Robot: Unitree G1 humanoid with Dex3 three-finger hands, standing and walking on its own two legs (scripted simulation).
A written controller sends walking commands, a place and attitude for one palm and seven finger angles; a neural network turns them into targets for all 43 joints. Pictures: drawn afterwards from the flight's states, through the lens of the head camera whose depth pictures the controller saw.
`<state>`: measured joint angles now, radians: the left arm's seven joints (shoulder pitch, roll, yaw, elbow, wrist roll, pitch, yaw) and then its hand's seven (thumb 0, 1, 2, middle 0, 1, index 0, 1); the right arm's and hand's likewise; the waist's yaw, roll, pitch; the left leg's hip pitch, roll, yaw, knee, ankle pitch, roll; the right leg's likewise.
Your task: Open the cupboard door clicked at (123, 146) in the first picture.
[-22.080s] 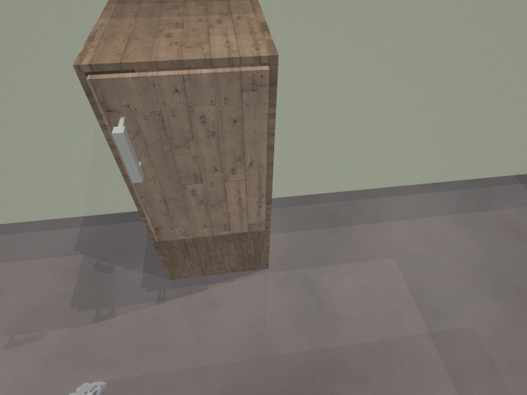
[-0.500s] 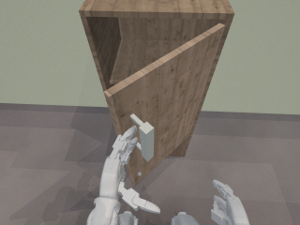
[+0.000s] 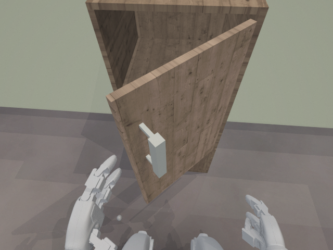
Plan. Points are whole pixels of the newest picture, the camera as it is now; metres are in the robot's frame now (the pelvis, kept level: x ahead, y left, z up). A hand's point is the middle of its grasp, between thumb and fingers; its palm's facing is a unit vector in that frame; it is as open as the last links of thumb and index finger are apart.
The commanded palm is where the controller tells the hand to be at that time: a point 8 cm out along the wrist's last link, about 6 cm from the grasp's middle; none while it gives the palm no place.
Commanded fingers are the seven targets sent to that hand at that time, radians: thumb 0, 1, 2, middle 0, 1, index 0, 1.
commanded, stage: slide the hand sideways off the handle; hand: left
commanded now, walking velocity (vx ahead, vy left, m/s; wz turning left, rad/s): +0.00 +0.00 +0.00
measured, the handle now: (152, 151) +0.32 +0.05 +0.07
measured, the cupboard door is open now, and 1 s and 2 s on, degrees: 45 45 45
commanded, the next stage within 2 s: draw the hand back to the body in 0.02 s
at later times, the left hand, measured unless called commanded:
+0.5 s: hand (81, 213) +0.18 +0.15 +0.12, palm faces -0.05 -1.00 -0.05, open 16.3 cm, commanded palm +0.15 +0.21 +0.13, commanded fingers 0.00 -0.50 0.30 -0.15 -0.30 -0.15 -0.30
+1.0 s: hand (7, 183) +0.20 +0.24 +0.19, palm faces +0.27 -0.88 -0.38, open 13.0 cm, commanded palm +0.16 +0.29 +0.22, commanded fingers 0.00 0.38 0.68 -0.18 -0.30 -0.18 -0.30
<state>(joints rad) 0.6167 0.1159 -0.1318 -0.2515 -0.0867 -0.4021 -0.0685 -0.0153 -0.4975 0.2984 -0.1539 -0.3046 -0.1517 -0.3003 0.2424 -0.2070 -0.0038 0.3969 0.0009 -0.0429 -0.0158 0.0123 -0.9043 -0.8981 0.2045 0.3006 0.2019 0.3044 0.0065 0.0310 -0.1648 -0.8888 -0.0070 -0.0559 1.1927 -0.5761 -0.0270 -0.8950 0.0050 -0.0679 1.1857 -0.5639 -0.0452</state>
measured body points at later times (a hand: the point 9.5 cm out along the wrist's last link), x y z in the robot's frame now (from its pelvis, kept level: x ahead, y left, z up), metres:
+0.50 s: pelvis +0.00 +0.02 +0.03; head +0.01 +0.01 +0.48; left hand +0.17 +0.21 +0.13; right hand +0.17 -0.21 -0.04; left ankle +0.00 +0.14 -0.64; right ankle +0.01 -0.09 -0.64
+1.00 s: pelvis +0.02 +0.03 +0.07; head +0.00 +0.02 +0.52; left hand +0.18 +0.29 +0.21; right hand +0.20 -0.18 +0.00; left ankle +0.00 +0.14 -0.64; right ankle +0.01 -0.09 -0.64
